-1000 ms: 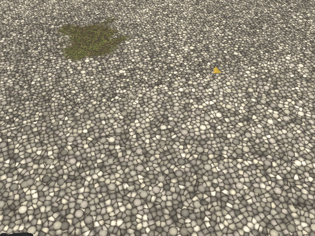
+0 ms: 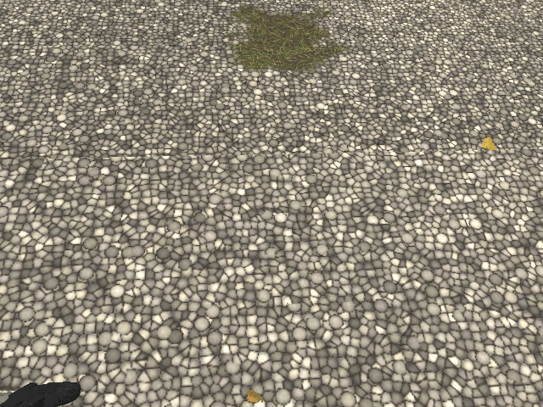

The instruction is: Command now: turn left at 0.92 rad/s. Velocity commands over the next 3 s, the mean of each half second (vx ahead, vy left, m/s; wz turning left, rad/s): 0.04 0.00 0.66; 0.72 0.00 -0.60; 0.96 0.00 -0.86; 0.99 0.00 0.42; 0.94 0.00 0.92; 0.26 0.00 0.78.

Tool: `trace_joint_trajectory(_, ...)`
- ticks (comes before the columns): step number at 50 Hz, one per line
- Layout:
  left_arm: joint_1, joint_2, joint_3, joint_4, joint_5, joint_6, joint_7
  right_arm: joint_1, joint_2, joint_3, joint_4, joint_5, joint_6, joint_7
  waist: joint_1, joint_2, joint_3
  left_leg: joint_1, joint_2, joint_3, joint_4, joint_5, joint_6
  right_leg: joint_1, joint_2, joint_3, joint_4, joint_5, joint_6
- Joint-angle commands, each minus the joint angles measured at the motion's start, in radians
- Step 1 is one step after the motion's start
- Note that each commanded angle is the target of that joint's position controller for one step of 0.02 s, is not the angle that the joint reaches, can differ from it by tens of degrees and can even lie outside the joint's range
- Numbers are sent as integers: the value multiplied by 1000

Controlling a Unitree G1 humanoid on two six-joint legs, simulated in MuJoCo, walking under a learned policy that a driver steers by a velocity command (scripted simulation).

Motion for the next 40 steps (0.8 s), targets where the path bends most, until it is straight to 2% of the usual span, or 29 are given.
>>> trace_joint_trajectory(1,-26,45,6,-60,-5,-16,1,-33,-179,-52,-85,4,-8,-16,8,133,-162,193,199,-283,-93,304,146,-50,33,29,-131,51,19)
trace_joint_trajectory(5,-49,56,7,-57,-11,-25,-7,-54,-188,-57,-103,2,2,-15,-4,176,-144,149,175,-375,-73,191,129,13,59,57,-278,54,18)
trace_joint_trajectory(9,-46,74,13,-53,-16,-46,-20,-71,-188,-59,-117,3,10,-8,-13,211,-161,163,162,-468,-22,286,122,92,73,77,-398,27,-1)
trace_joint_trajectory(11,-4,91,19,-40,-18,-55,-28,-98,-181,-55,-127,6,13,-5,2,225,-181,176,151,-489,15,351,108,168,64,71,-495,36,-17)
trace_joint_trajectory(13,54,100,26,-14,-14,-60,-36,-121,-154,-41,-133,13,15,-4,27,204,-195,126,103,-457,74,289,66,344,27,40,-692,232,-44)
trace_joint_trajectory(14,50,133,31,-23,-3,-56,-33,-61,-105,-24,-124,2,15,-2,-2,86,-227,50,44,-391,186,23,24,471,-113,161,-722,326,-101)
trace_joint_trajectory(15,-8,195,34,-45,13,-43,-28,26,-68,-11,-121,-10,10,1,-79,-194,-186,-134,-121,-205,375,-403,-41,538,-298,384,-730,591,-240)
trace_joint_trajectory(16,52,162,32,-34,25,-43,-29,6,-161,-36,-122,-17,-1,-1,-37,-239,-166,-235,-101,-141,615,-495,-102,495,-414,554,-752,589,-385)
trace_joint_trajectory(17,34,120,17,-45,10,-44,-25,1,-212,-53,-101,-12,-3,-1,-33,-144,-146,-247,-51,-132,724,-416,-125,466,-389,473,-731,522,-386)
trace_joint_trajectory(18,13,87,7,-46,-3,-38,-19,-19,-205,-53,-80,-11,2,-1,-26,-91,-124,-240,-35,-117,752,-346,-140,444,-313,357,-719,454,-336)
trace_joint_trajectory(19,13,79,0,-46,-13,-30,-14,-33,-170,-44,-73,-12,8,-3,-15,-71,-114,-249,-35,-108,764,-308,-149,446,-266,300,-718,405,-301)
trace_joint_trajectory(20,21,84,-5,-39,-16,-24,-9,-38,-135,-31,-74,-9,10,1,-6,-70,-102,-252,-36,-92,758,-281,-156,447,-247,264,-719,435,-297)
trace_joint_trajectory(21,78,71,-13,-16,-13,-20,-8,-41,-81,-8,-74,-13,5,6,9,-68,-139,-225,-21,-57,677,-243,-152,459,-201,235,-757,216,-279)
trace_joint_trajectory(22,127,82,-12,7,-21,-17,-12,-33,-38,12,-76,-16,-4,16,18,-125,-151,-210,-12,11,575,-244,-151,474,-166,232,-800,-37,-265)
trace_joint_trajectory(23,148,115,-4,8,-33,-10,-12,-52,-39,15,-85,-14,-15,26,34,-192,-127,-197,-5,73,496,-275,-149,457,-162,263,-841,-167,-271)
trace_joint_trajectory(24,147,127,-3,-2,-36,-5,-10,-80,-45,16,-92,-10,-28,30,40,-217,-101,-145,1,88,401,-304,-140,414,-164,294,-865,-225,-273)
trace_joint_trajectory(26,145,146,2,-16,-40,-6,-12,-90,-45,15,-86,-9,-62,34,26,-206,-59,-8,-6,89,165,-314,-109,330,-155,317,-873,-220,-271)
trace_joint_trajectory(27,157,154,6,-17,-43,-7,-13,-65,-49,10,-69,-5,-80,35,14,-185,-52,55,-7,87,45,-261,-89,315,-152,329,-861,-213,-274)
trace_joint_trajectory(28,150,153,5,-23,-49,-7,-12,-10,-49,5,-38,1,-96,33,-20,-147,-45,153,-6,99,-103,-113,-66,272,-133,333,-844,-219,-266)
trace_joint_trajectory(29,132,133,1,-35,-51,-9,-10,54,-56,-1,-6,5,-107,28,-55,-112,-39,292,12,98,-196,9,-44,178,-102,320,-812,-198,-238)
trace_joint_trajectory(30,73,79,-13,-65,-50,-23,-14,185,-86,-14,35,5,-113,17,-118,-63,-73,529,111,40,-174,20,-21,-27,-57,266,-680,-180,-178)
trace_joint_trajectory(31,70,-43,-50,-84,-50,-44,-26,300,-116,-18,50,-8,-114,6,-149,122,-156,687,332,-185,-181,-170,11,-188,34,130,-328,-189,-117)
trace_joint_trajectory(32,3,34,-24,-133,17,-33,-48,254,-244,-36,36,-105,-87,4,-156,313,-75,529,501,-463,-315,-552,91,-356,46,2,-201,-173,-120)
trace_joint_trajectory(33,-59,81,-7,-134,29,-21,-61,191,-158,-22,32,-109,-89,6,-131,179,36,452,467,-427,-329,-569,90,-401,-19,53,-86,-73,-123)
trace_joint_trajectory(34,-16,64,-6,-107,23,-17,-78,146,-109,-1,27,-87,-95,11,-87,155,61,419,412,-328,-328,-479,58,-399,-20,52,-45,-1,-118)
trace_joint_trajectory(35,55,66,-4,-69,19,-10,-93,120,-87,7,23,-75,-101,14,-54,158,35,408,366,-224,-330,-364,32,-357,-33,32,-5,51,-107)
trace_joint_trajectory(37,76,62,-5,-48,28,2,-120,145,-77,14,46,-60,-115,12,-43,158,16,373,320,-78,-345,-232,29,-335,-52,-16,106,109,-99)
trace_joint_trajectory(40,-1,42,-17,-74,25,12,-135,204,-62,17,91,-61,-135,23,-52,131,67,352,311,51,-372,-115,28,-385,-71,-35,141,175,-102)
